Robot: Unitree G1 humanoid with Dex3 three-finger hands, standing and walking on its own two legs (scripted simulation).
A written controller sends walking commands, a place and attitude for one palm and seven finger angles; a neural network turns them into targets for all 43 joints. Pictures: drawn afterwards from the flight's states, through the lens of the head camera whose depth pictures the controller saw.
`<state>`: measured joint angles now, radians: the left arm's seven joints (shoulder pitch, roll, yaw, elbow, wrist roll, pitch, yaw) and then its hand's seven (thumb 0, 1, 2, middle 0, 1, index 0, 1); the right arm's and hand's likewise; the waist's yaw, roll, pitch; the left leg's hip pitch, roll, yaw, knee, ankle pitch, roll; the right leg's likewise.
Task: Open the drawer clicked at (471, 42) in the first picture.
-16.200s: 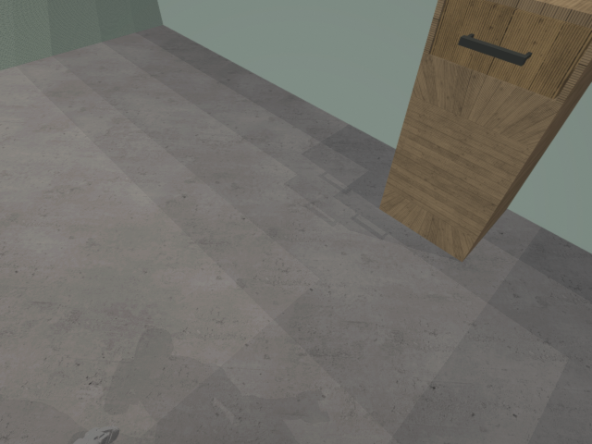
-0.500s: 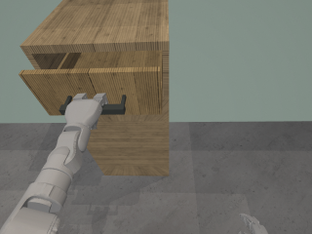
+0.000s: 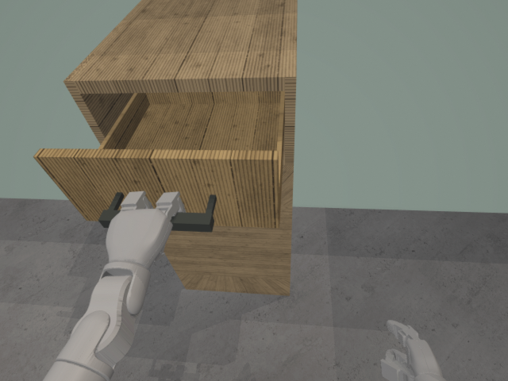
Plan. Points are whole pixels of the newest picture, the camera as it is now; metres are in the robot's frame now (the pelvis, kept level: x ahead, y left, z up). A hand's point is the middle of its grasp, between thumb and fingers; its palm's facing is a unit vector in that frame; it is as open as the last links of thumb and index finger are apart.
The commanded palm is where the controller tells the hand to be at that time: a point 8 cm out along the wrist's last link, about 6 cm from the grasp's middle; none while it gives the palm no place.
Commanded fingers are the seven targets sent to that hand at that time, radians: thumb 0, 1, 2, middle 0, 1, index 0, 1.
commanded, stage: pull the drawer open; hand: left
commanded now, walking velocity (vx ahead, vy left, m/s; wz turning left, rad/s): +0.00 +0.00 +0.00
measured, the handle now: (160, 210) +0.36 +0.20 +0.08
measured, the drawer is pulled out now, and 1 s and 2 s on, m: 0.18 0.30 0.30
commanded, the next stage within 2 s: open the thumb to release the handle in 1.02 s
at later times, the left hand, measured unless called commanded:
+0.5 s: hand (148, 270) +0.26 +0.19 +0.06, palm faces +0.03 -0.14 -0.99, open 5.7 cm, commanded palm +0.21 +0.20 +0.11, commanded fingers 0.00 0.90 0.90 -0.40 -1.35 -0.40 -1.35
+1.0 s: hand (128, 330) +0.17 +0.19 +0.06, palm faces +0.05 -0.14 -0.99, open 5.9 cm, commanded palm +0.13 +0.20 +0.11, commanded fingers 0.00 0.90 0.90 -0.40 -1.35 -0.40 -1.35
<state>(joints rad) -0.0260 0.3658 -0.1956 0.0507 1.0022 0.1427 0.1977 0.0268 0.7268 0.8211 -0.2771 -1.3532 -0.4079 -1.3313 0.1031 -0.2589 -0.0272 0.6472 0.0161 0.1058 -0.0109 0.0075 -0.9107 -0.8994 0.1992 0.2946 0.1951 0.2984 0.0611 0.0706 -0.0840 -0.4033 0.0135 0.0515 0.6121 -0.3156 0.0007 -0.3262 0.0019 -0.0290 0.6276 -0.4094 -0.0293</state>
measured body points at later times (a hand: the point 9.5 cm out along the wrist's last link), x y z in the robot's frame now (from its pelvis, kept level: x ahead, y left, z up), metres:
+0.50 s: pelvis -0.01 -0.01 +0.00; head +0.01 -0.05 +0.45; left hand +0.25 +0.20 +0.11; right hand +0.17 -0.25 -0.11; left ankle -0.01 +0.12 -0.73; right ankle -0.06 -0.10 -0.73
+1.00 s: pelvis -0.01 -0.01 -0.01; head +0.00 -0.05 +0.44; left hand +0.16 +0.20 +0.11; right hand +0.22 -0.21 -0.09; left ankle -0.01 +0.12 -0.72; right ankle -0.06 -0.10 -0.73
